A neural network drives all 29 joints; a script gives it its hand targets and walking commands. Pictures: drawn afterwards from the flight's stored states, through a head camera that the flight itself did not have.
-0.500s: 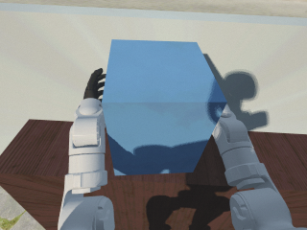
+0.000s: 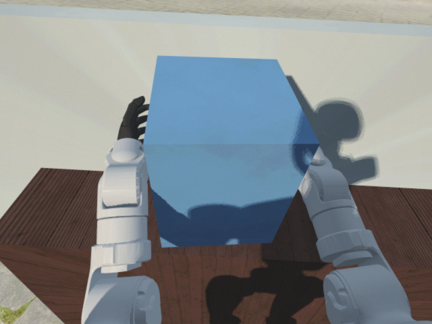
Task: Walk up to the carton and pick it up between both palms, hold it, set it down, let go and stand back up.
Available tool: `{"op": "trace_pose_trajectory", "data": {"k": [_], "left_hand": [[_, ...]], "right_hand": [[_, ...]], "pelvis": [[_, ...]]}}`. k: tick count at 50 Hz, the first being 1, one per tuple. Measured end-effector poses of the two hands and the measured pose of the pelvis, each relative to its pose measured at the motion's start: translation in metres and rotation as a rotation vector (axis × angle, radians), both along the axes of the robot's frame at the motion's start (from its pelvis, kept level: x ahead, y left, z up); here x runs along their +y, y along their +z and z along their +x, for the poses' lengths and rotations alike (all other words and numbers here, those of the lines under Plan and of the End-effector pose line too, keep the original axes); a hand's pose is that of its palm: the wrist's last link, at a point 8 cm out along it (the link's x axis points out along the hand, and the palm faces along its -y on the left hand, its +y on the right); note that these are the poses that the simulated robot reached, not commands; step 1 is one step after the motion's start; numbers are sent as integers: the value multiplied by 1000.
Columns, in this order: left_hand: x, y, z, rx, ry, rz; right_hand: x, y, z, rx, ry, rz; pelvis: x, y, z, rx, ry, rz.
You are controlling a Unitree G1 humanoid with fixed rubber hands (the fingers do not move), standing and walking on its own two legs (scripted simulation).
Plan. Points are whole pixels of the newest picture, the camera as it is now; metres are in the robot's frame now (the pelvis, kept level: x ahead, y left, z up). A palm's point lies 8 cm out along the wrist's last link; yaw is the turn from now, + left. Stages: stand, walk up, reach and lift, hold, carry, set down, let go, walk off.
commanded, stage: hold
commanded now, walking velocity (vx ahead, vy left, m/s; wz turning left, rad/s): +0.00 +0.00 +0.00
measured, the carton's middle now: (218, 155) +0.34 +0.00 +0.18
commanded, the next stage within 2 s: set down in 0.58 s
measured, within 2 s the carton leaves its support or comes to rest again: neither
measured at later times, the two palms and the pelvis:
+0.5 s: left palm (131, 142) +0.36 +0.15 +0.20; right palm (298, 143) +0.36 -0.15 +0.19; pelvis +0.00 +0.00 +0.00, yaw +0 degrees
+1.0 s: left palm (132, 141) +0.38 +0.15 +0.19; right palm (292, 150) +0.37 -0.15 +0.16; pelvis +0.01 +0.00 +0.00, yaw +0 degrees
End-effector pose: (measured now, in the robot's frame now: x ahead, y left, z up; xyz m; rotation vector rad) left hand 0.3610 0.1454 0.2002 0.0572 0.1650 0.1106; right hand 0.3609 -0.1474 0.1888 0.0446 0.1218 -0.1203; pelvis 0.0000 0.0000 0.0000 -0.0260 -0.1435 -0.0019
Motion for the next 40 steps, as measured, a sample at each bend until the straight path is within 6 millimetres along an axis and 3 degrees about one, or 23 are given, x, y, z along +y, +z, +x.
{"op": "trace_pose_trajectory", "data": {"k": [40], "left_hand": [[0, 6, 3, -46, 0, -3]], "right_hand": [[0, 5, 3, -51, -3, 7]], "pelvis": [[0, 0, 0, -4, 3, 2]]}}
